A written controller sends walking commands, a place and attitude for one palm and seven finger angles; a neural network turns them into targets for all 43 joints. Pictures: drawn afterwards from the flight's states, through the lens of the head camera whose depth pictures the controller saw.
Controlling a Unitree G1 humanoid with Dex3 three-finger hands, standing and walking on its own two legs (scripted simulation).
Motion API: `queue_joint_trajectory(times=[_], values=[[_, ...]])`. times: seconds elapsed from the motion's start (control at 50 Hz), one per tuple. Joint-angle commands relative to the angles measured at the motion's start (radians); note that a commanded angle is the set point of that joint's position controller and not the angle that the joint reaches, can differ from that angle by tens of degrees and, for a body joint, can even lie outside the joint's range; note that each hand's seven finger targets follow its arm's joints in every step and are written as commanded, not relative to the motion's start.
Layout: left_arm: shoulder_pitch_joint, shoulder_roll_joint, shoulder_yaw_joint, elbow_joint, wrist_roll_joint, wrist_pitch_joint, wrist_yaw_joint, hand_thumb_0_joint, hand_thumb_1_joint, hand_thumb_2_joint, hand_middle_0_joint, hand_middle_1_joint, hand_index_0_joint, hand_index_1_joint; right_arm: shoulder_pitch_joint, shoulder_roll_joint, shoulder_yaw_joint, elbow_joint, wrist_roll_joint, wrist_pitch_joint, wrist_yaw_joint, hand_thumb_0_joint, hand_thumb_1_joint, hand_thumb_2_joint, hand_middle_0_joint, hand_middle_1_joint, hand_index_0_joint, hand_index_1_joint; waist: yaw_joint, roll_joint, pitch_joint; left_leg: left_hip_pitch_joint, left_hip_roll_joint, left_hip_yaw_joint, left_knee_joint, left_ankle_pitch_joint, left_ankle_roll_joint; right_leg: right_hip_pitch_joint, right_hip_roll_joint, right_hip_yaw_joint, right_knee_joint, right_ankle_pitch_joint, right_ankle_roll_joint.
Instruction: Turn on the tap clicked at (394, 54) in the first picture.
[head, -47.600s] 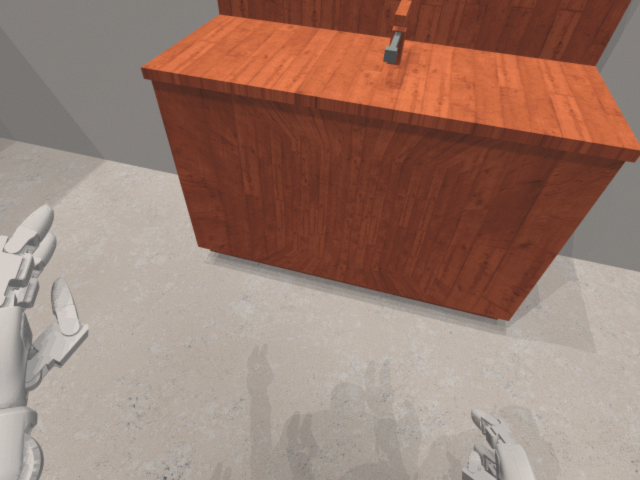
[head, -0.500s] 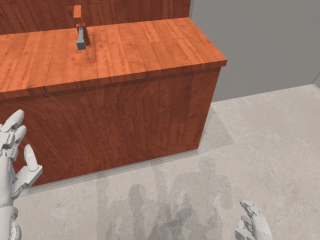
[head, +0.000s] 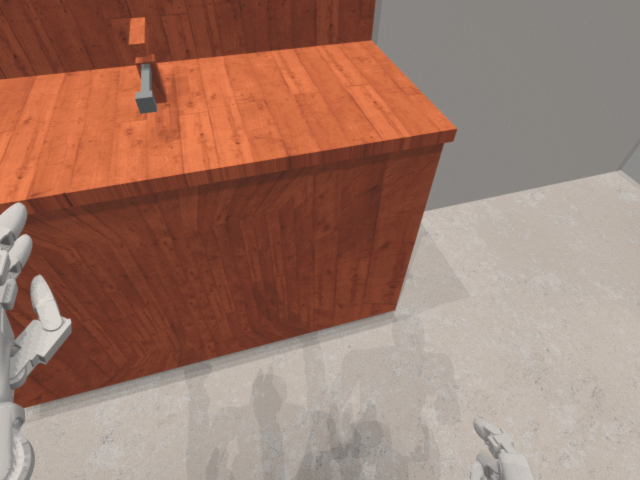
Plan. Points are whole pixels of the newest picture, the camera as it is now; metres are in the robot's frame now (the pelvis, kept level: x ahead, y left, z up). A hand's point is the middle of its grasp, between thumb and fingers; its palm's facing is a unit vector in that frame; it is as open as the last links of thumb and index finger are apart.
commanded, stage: take the last steps up to it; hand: left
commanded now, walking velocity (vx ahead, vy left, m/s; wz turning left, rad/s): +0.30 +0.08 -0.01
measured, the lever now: (146, 102) +0.68 +0.34 +0.13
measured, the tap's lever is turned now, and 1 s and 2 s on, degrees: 0 0 0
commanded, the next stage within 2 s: come to a stop and stand still in 0.64 s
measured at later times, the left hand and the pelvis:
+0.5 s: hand (121, 210) +0.37 +0.26 +0.16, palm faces +0.40 -0.83 -0.40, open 7.4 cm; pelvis +0.14 +0.02 -0.01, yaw -2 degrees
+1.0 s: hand (153, 151) +0.50 +0.26 +0.15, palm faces +0.35 -0.84 -0.42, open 7.4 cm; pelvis +0.26 +0.03 +0.00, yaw -2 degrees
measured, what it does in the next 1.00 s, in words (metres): walks ahead: left foot, then right foot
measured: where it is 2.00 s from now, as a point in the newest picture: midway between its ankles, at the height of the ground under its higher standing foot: outside the picture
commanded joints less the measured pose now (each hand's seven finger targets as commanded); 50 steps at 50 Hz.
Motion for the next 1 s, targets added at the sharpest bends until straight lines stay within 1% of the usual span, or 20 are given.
queue_joint_trajectory(times=[0.0, 0.06, 0.08, 0.1, 0.12, 0.18, 0.24, 0.36, 0.38, 0.42, 0.44, 0.58, 0.6, 0.62, 0.64, 0.72, 0.8, 0.84, 0.9, 0.98], values=[[-0.076, 0.180, 0.086, -0.256, 0.006, -0.072, 0.003, 0.000, 0.900, 0.900, -0.200, -0.300, -0.200, -0.300, -0.082, -0.133, -0.046, -0.138, 0.000, -0.076, -0.004, 0.000, -0.900, -0.900, 0.200, 0.300, 0.200, 0.300, -0.020, 0.159, -0.046, 0.294, 0.296, -0.351, -0.192, 0.596, 0.103, -0.262, 0.002, -0.021, 0.010, -0.060, 0.003], [-0.006, 0.196, 0.126, -0.221, -0.003, -0.076, -0.001, 0.000, 0.900, 0.900, -0.200, -0.300, -0.200, -0.300, -0.122, -0.138, -0.048, -0.152, 0.004, -0.066, 0.003, 0.000, -0.900, -0.900, 0.200, 0.300, 0.200, 0.300, 0.015, 0.132, -0.097, 0.034, 0.217, -0.167, -0.030, 0.615, 0.052, 0.133, 0.011, -0.050, -0.243, 0.123, -0.030], [0.032, 0.203, 0.137, -0.192, -0.004, -0.078, -0.003, 0.000, 0.900, 0.900, -0.200, -0.300, -0.200, -0.300, -0.129, -0.138, -0.050, -0.153, 0.012, -0.062, 0.007, 0.000, -0.900, -0.900, 0.200, 0.300, 0.200, 0.300, 0.032, 0.010, -0.141, -0.178, 0.159, -0.082, 0.161, 0.526, 0.028, 0.374, -0.074, 0.069, -0.287, 0.301, -0.085], [0.021, 0.228, 0.153, -0.203, -0.012, -0.087, -0.007, 0.000, 0.900, 0.900, -0.200, -0.300, -0.200, -0.300, -0.128, -0.117, -0.055, -0.164, 0.019, -0.056, 0.013, 0.000, -0.900, -0.900, 0.200, 0.300, 0.200, 0.300, 0.022, -0.219, -0.177, -0.391, 0.036, 0.018, 0.445, 0.273, -0.023, 0.528, -0.292, 0.428, -0.334, 0.486, -0.187], [0.000, 0.232, 0.171, -0.237, -0.033, -0.111, -0.018, 0.000, 0.900, 0.900, -0.200, -0.300, -0.200, -0.300, -0.134, -0.134, -0.071, -0.175, 0.030, -0.059, 0.022, 0.000, -0.900, -0.900, 0.200, 0.300, 0.200, 0.300, 0.014, -0.184, -0.159, -0.507, 0.004, -0.073, 0.618, -0.133, -0.050, 0.514, -0.409, 0.583, -0.372, 0.622, -0.249], [0.107, 0.247, 0.219, -0.219, -0.021, -0.137, -0.031, 0.000, 0.900, 0.900, -0.200, -0.300, -0.200, -0.300, -0.112, -0.119, -0.065, -0.155, 0.023, -0.031, 0.032, 0.000, -0.900, -0.900, 0.200, 0.300, 0.200, 0.300, 0.013, -0.005, -0.034, -0.509, 0.098, -0.149, 0.541, -0.110, -0.069, 0.383, -0.353, 0.368, -0.359, 0.725, -0.214], [-0.005, 0.186, 0.153, -0.192, -0.021, -0.159, -0.032, 0.000, 0.900, 0.900, -0.200, -0.300, -0.200, -0.300, -0.133, -0.091, -0.043, -0.148, 0.020, -0.016, 0.029, 0.000, -0.900, -0.900, 0.200, 0.300, 0.200, 0.300, -0.016, -0.136, 0.000, -0.346, 0.107, -0.044, 0.313, 0.060, -0.068, 0.226, -0.255, 0.128, -0.380, 0.746, -0.150], [-0.089, 0.190, 0.103, -0.235, -0.018, -0.132, -0.026, 0.000, 0.900, 0.900, -0.200, -0.300, -0.200, -0.300, -0.127, -0.110, -0.080, -0.162, 0.022, -0.048, 0.004, 0.000, -0.900, -0.900, 0.200, 0.300, 0.200, 0.300, 0.000, -0.071, -0.064, 0.089, -0.001, 0.112, -0.082, 0.296, -0.035, 0.139, -0.185, 0.004, -0.177, 0.691, -0.067], [-0.069, 0.192, 0.102, -0.259, -0.020, -0.132, -0.023, 0.000, 0.900, 0.900, -0.200, -0.300, -0.200, -0.300, -0.113, -0.126, -0.089, -0.169, 0.026, -0.050, -0.003, 0.000, -0.900, -0.900, 0.200, 0.300, 0.200, 0.300, -0.014, 0.006, -0.102, 0.208, 0.043, 0.039, -0.124, 0.336, -0.010, 0.076, -0.163, -0.023, -0.044, 0.601, -0.037], [-0.043, 0.192, 0.113, -0.313, -0.023, -0.128, -0.014, 0.000, 0.900, 0.900, -0.200, -0.300, -0.200, -0.300, -0.116, -0.143, -0.089, -0.181, 0.032, -0.039, 0.001, 0.000, -0.900, -0.900, 0.200, 0.300, 0.200, 0.300, -0.007, 0.279, -0.185, 0.375, 0.357, -0.404, -0.227, 0.439, 0.169, -0.189, -0.002, -0.026, 0.372, -0.151, 0.019], [-0.075, 0.218, 0.132, -0.313, -0.016, -0.124, -0.006, 0.000, 0.900, 0.900, -0.200, -0.300, -0.200, -0.300, -0.126, -0.133, -0.081, -0.194, 0.039, -0.046, 0.006, 0.000, -0.900, -0.900, 0.200, 0.300, 0.200, 0.300, 0.004, 0.210, -0.139, 0.249, 0.390, -0.475, -0.287, 0.332, 0.203, -0.189, -0.004, 0.040, 0.465, -0.188, 0.009], [0.039, 0.237, 0.191, -0.344, -0.021, -0.093, -0.001, 0.000, 0.900, 0.900, -0.200, -0.300, -0.200, -0.300, -0.154, -0.111, -0.052, -0.176, 0.041, -0.074, 0.018, 0.000, -0.900, -0.900, 0.200, 0.300, 0.200, 0.300, 0.034, 0.216, -0.086, -0.105, 0.231, -0.126, -0.166, 0.080, 0.056, 0.123, -0.019, -0.049, -0.141, 0.029, 0.014], [0.061, 0.228, 0.183, -0.321, -0.015, -0.092, -0.005, 0.000, 0.900, 0.900, -0.200, -0.300, -0.200, -0.300, -0.160, -0.103, -0.051, -0.183, 0.039, -0.067, 0.018, 0.000, -0.900, -0.900, 0.200, 0.300, 0.200, 0.300, 0.040, 0.062, -0.070, -0.204, 0.163, -0.062, 0.004, 0.018, 0.015, 0.184, -0.066, 0.047, -0.315, 0.098, -0.018], [0.066, 0.243, 0.185, -0.284, -0.014, -0.085, -0.009, 0.000, 0.900, 0.900, -0.200, -0.300, -0.200, -0.300, -0.157, -0.077, -0.047, -0.187, 0.036, -0.055, 0.021, 0.000, -0.900, -0.900, 0.200, 0.300, 0.200, 0.300, 0.030, -0.259, -0.058, -0.372, 0.041, 0.031, 0.273, -0.084, -0.042, 0.253, -0.269, 0.406, -0.455, 0.131, -0.106], [0.034, 0.236, 0.179, -0.294, -0.035, -0.082, -0.008, 0.000, 0.900, 0.900, -0.200, -0.300, -0.200, -0.300, -0.167, -0.082, -0.041, -0.195, 0.039, -0.056, 0.025, 0.000, -0.900, -0.900, 0.200, 0.300, 0.200, 0.300, 0.023, -0.308, -0.061, -0.463, 0.021, -0.032, 0.464, -0.143, -0.069, 0.294, -0.404, 0.563, -0.480, 0.347, -0.164], [0.042, 0.198, 0.180, -0.150, -0.024, -0.100, -0.021, 0.000, 0.900, 0.900, -0.200, -0.300, -0.200, -0.300, -0.133, -0.093, -0.033, -0.148, 0.035, -0.033, 0.029, 0.000, -0.900, -0.900, 0.200, 0.300, 0.200, 0.300, 0.009, -0.183, -0.047, -0.471, 0.069, -0.056, 0.380, -0.073, -0.086, 0.402, -0.307, 0.231, -0.303, 1.017, -0.144], [-0.074, 0.172, 0.115, -0.134, -0.008, -0.114, -0.026, 0.000, 0.900, 0.900, -0.200, -0.300, -0.200, -0.300, -0.174, -0.092, -0.030, -0.152, 0.017, -0.036, 0.010, 0.000, -0.900, -0.900, 0.200, 0.300, 0.200, 0.300, 0.016, -0.129, -0.096, -0.145, -0.017, 0.074, -0.035, 0.174, -0.071, 0.344, -0.197, 0.027, -0.212, 1.066, -0.071], [-0.099, 0.171, 0.083, -0.217, -0.013, -0.104, -0.022, 0.000, 0.900, 0.900, -0.200, -0.300, -0.200, -0.300, -0.155, -0.108, -0.049, -0.167, 0.028, -0.042, 0.001, 0.000, -0.900, -0.900, 0.200, 0.300, 0.200, 0.300, -0.001, -0.098, -0.167, 0.096, 0.022, 0.048, -0.159, 0.478, -0.056, 0.261, -0.159, -0.021, -0.093, 0.944, -0.012], [-0.018, 0.176, 0.073, -0.353, -0.002, -0.097, -0.011, 0.000, 0.900, 0.900, -0.200, -0.300, -0.200, -0.300, -0.098, -0.136, -0.081, -0.201, 0.040, -0.052, 0.007, 0.000, -0.900, -0.900, 0.200, 0.300, 0.200, 0.300, 0.035, 0.148, -0.226, 0.377, 0.366, -0.292, -0.146, 1.271, 0.115, -0.066, -0.026, 0.048, 0.160, -0.152, 0.031], [-0.022, 0.275, 0.181, -0.454, 0.016, -0.072, 0.007, 0.000, 0.900, 0.900, -0.200, -0.300, -0.200, -0.300, -0.108, -0.128, -0.075, -0.193, 0.020, -0.057, 0.029, 0.000, -0.900, -0.900, 0.200, 0.300, 0.200, 0.300, 0.021, 0.293, -0.151, 0.310, 0.318, -0.203, -0.137, 1.287, 0.051, -0.095, -0.018, 0.009, 0.036, -0.055, 0.028]])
